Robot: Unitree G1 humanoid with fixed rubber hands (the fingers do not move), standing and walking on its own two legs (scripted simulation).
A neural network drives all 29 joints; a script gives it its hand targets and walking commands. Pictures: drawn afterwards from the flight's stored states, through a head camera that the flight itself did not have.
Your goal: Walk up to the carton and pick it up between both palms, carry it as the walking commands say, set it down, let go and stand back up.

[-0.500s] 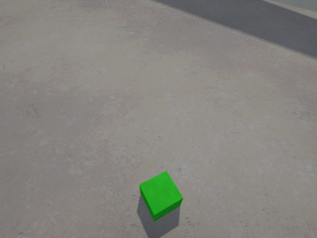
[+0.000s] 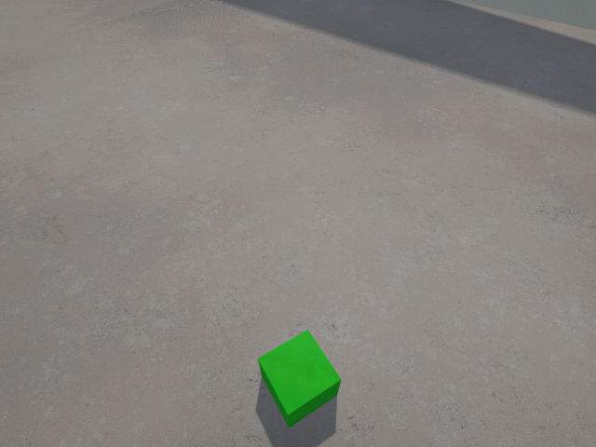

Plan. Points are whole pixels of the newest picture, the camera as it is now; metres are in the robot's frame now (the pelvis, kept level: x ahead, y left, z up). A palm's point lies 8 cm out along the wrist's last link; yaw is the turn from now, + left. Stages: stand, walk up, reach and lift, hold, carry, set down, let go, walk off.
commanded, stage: walk up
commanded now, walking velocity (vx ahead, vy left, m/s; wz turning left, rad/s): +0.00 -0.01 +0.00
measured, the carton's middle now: (298, 377) +0.44 +0.02 -0.70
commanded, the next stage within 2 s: none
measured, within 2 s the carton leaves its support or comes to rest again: neither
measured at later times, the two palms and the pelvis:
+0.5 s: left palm out of the picture -0.02 +0.20 -0.14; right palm out of the picture -0.05 -0.27 -0.13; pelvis -0.02 -0.04 +0.00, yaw +6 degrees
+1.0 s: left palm out of the picture -0.01 +0.04 -0.14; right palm (558, 391) +0.23 -0.39 -0.13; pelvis +0.07 -0.17 +0.00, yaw +20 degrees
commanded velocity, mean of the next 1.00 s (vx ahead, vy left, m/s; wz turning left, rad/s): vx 0.07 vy -0.15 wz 0.32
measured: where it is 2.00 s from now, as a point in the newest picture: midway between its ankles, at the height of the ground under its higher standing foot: outside the picture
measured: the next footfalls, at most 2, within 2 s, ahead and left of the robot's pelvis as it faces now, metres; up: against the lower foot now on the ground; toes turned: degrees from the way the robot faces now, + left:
right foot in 0.70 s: +0.13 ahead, -0.26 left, +0.00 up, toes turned +10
left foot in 1.20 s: +0.08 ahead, -0.04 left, +0.00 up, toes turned +17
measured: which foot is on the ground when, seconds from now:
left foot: down 0.00-0.70, up 0.72-1.00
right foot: down 0.00-0.36, up 0.38-0.68, down 0.70-1.00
